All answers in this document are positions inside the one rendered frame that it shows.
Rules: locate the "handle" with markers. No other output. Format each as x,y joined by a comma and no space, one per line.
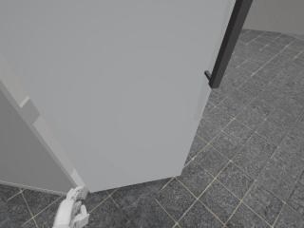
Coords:
236,22

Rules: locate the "fridge door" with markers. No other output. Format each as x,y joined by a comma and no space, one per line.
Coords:
119,83

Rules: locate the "left robot hand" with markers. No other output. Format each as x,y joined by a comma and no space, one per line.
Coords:
68,208

